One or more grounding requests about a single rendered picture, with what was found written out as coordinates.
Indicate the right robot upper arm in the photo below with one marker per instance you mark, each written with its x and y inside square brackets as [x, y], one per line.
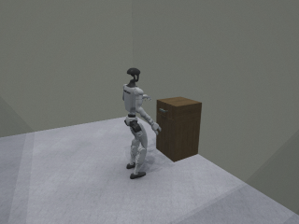
[138, 99]

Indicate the right robot forearm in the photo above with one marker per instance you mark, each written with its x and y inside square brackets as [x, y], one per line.
[144, 115]

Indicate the drawer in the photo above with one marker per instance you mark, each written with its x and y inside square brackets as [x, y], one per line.
[170, 110]

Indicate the robot left thigh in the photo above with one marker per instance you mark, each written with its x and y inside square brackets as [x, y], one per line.
[135, 141]

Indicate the left robot hand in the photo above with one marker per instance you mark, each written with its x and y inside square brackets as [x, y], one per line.
[146, 96]

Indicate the right robot shin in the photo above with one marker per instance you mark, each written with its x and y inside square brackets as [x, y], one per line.
[139, 159]

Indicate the right robot hand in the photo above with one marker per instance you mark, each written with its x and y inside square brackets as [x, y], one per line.
[155, 126]

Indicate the cabinet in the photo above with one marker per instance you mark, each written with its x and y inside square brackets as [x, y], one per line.
[179, 138]

